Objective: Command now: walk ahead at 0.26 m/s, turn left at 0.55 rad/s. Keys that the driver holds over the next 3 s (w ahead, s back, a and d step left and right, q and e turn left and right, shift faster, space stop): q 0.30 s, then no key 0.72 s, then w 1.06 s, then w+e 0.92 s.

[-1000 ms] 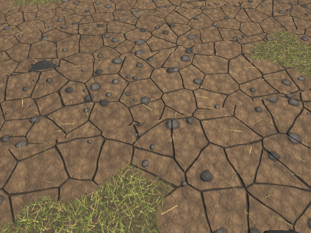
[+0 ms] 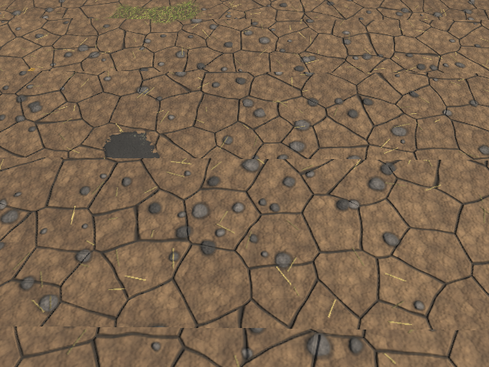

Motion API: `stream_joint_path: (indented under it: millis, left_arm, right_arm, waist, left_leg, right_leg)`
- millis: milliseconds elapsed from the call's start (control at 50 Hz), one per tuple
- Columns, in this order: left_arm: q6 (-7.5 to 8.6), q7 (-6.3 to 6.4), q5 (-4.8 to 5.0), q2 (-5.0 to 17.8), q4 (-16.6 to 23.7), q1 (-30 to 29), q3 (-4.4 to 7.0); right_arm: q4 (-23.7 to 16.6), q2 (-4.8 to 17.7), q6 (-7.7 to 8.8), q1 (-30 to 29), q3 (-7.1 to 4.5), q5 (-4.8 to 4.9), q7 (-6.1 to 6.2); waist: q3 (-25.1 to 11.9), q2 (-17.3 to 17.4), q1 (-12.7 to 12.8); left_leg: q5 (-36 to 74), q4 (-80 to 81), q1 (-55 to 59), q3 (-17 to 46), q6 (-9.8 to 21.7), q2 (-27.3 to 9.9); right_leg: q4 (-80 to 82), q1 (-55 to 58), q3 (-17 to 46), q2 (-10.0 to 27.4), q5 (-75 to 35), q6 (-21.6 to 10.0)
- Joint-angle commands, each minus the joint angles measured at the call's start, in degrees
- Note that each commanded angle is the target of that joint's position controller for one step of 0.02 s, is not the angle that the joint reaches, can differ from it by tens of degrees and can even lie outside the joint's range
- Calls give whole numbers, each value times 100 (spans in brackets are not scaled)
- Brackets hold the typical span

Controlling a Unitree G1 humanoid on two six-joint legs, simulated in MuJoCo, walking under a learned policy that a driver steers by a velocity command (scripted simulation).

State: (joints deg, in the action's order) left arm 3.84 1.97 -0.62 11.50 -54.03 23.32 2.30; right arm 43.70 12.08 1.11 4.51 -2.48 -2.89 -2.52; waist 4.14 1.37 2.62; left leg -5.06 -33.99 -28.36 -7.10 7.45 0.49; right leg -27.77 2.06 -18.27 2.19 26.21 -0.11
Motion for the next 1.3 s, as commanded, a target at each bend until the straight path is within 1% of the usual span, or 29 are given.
stream_joint_path:
  millis: [20,40,60,80,100,140,220,360,560,600,620,640,660,700,740,800,860,880,900,940,1020,1040,1080,1140,1200,1240,1260,1280,1300]
  left_arm:
    - [-23,16,88,907,565,-151,209]
    - [-68,-10,146,503,862,500,131]
    - [-109,-5,16,784,901,82,152]
    - [-116,1,60,693,1017,-350,124]
    - [-125,7,2,730,1017,-532,134]
    - [-333,-12,-145,775,1044,-431,181]
    - [-576,-41,-107,646,1163,-445,168]
    - [-698,6,-104,785,1491,-1259,198]
    - [-595,21,77,687,1539,-1111,79]
    - [-506,58,35,580,1416,-707,29]
    - [-432,91,-79,841,1481,-806,47]
    - [-393,66,-118,1243,1677,-1309,71]
    - [-368,8,-106,1016,1638,-1302,23]
    - [-302,-45,-61,739,1599,-1475,-88]
    - [-282,-26,-37,787,1552,-1478,-95]
    - [-317,-50,-2,892,1437,-1191,-65]
    - [-358,-66,9,900,1421,-1169,-39]
    - [-356,-97,-7,896,1429,-1054,-23]
    - [-368,-114,25,773,1374,-1045,-51]
    - [-401,-102,-3,824,1319,-1264,-32]
    - [-398,-118,-5,808,1187,-1241,-28]
    - [-401,-126,-16,770,1109,-1165,-43]
    - [-471,-145,-41,1002,1031,-1084,52]
    - [-519,-179,-46,1136,985,-883,120]
    - [-462,-186,-46,1223,983,-992,206]
    - [-431,-221,-12,1048,1199,-1616,173]
    - [-383,-239,9,798,1396,-2018,110]
    - [-310,-242,-44,776,1542,-2197,98]
    - [-249,-238,-92,981,1547,-2197,145]
  right_arm:
    - [224,1204,183,1990,-407,-61,189]
    - [32,1848,127,1795,-552,79,198]
    - [-89,1766,13,1980,-579,322,245]
    - [-112,1434,-51,1512,-489,329,303]
    - [-121,1043,-100,1158,-365,339,329]
    - [-151,766,-125,921,-266,344,366]
    - [-252,1121,-42,966,-356,225,278]
    - [-419,1109,-198,1308,-363,207,293]
    - [-485,1016,-287,1238,-260,121,288]
    - [-478,911,-301,1119,-199,226,344]
    - [-498,660,-270,1271,-128,249,356]
    - [-552,456,-250,1477,-77,325,344]
    - [-467,774,-291,1262,-150,231,356]
    - [-382,755,-329,1152,-159,248,304]
    - [-320,652,-350,1130,-109,223,267]
    - [-206,517,-359,1074,-20,273,302]
    - [-128,661,-317,988,8,213,340]
    - [-95,825,-295,979,-15,172,355]
    - [23,847,-294,911,-51,267,351]
    - [96,659,-261,897,9,255,342]
    - [306,720,-217,888,13,241,386]
    - [394,661,-214,958,40,238,384]
    - [460,762,-230,1009,1,182,377]
    - [376,739,-194,893,0,123,316]
    - [469,578,-48,1187,38,112,265]
    - [691,729,35,1851,-3,130,271]
    - [851,1047,80,2406,-93,151,314]
    - [968,1361,108,2754,-196,156,302]
    - [947,1240,122,2678,-179,114,299]
  waist:
    - [-1467,162,-961]
    - [-2340,1048,-446]
    - [-2712,91,-828]
    - [-1843,65,-702]
    - [-1076,-145,-483]
    - [-690,-51,-159]
    - [-970,4,-48]
    - [-799,350,-393]
    - [-697,547,-433]
    - [-683,301,-177]
    - [-695,-280,-334]
    - [-594,-1222,-657]
    - [-555,-1158,-407]
    - [-491,-885,-487]
    - [-564,-1073,-478]
    - [-727,-950,-347]
    - [-781,-749,-313]
    - [-725,-494,-176]
    - [-515,24,-167]
    - [-392,-47,-298]
    - [-405,-26,-265]
    - [-540,-68,-257]
    - [-301,-281,-229]
    - [227,-519,-177]
    - [17,-753,-384]
    - [113,-267,-787]
    - [258,567,-1017]
    - [526,1115,-1117]
    - [631,586,-997]
  left_leg:
    - [2593,555,3141,1143,570,-630]
    - [6264,184,4732,3630,1730,-2418]
    - [5671,603,4422,3450,1851,-2330]
    - [4482,918,3626,2951,1701,-2119]
    - [3683,1218,2719,2606,1356,-1718]
    - [3139,1483,1747,2144,964,-1188]
    - [2794,1553,1434,2056,781,-858]
    - [217,1874,1804,2795,597,-851]
    - [834,1462,1694,3066,503,-864]
    - [572,1177,1331,3020,145,-640]
    - [-274,768,1035,2739,-192,-311]
    - [-1479,346,544,1845,-452,510]
    - [-2242,-159,993,1494,-541,508]
    - [-1961,-405,1212,1428,-647,379]
    - [-1665,-210,1288,1265,-726,330]
    - [-1375,517,1468,1030,-797,297]
    - [-24,1242,2178,1390,-786,-82]
    - [414,1056,2366,1556,-770,-307]
    - [210,1001,1985,1556,-684,-235]
    - [-60,1239,1780,1619,-664,-237]
    - [-111,1355,1795,1653,-627,-258]
    - [-592,1427,1857,1635,-605,-223]
    - [-2101,1101,1463,1442,-434,39]
    - [-2695,651,688,1288,-269,125]
    - [-1753,309,1305,809,-225,172]
    - [-2407,1169,2334,1502,29,-72]
    - [-3542,2043,2880,2946,341,-792]
    - [-3822,2706,3276,4315,666,-1700]
    - [-3463,2718,3215,4472,834,-1880]
  right_leg:
    - [-3877,-1732,354,604,-2693,-96]
    - [-5911,-3514,1017,-348,1253,204]
    - [-5929,-3712,1906,-143,639,241]
    - [-5767,-3930,1937,52,193,239]
    - [-5215,-3866,1934,202,-43,232]
    - [-4522,-3364,1980,308,-275,281]
    - [-3954,-3171,1964,164,-665,329]
    - [-3059,-3753,2190,119,-925,370]
    - [-825,-2098,1894,-338,-252,-63]
    - [832,-1135,1961,-234,-1325,-189]
    - [1322,-822,2718,483,-1403,-305]
    - [1458,-868,3937,1554,-2722,-767]
    - [1319,-1484,3901,1807,-3467,-1256]
    - [1205,-1503,3284,1266,-3514,-1154]
    - [933,-1204,2857,870,-4057,-914]
    - [544,-776,2754,764,-4767,-842]
    - [528,-1114,2824,573,-3452,-507]
    - [611,-1379,2796,429,-2839,-426]
    - [797,-1356,2583,226,-2290,-369]
    - [735,-1243,2516,207,-1983,-333]
    - [753,-1194,2528,227,-1981,-351]
    - [864,-1153,2519,183,-1294,-347]
    - [895,-1345,2620,68,543,-497]
    - [1276,-1602,3396,507,1823,-866]
    - [1570,-1881,3835,886,1763,-1050]
    - [794,-2953,3034,279,1430,-744]
    - [-598,-3852,2221,-367,735,-459]
    - [-1602,-4717,1663,-583,130,-365]
    - [-2090,-4997,1983,-323,38,-388]
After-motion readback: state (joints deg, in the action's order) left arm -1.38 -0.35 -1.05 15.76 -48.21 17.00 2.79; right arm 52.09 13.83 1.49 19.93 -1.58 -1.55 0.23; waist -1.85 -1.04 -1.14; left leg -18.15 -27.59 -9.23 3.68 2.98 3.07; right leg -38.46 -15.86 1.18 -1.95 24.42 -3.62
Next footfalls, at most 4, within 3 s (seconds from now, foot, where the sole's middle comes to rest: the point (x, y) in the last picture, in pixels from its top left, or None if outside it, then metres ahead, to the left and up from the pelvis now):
0.02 left None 0.16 0.06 -0.76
0.62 right None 0.17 -0.12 -0.76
0.86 left None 0.09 0.08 -0.76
1.60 right None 0.40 -0.06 -0.76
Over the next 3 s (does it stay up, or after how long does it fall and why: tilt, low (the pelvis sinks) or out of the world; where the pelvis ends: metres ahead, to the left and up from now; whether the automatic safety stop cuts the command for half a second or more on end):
stays up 0.99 0.16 -0.15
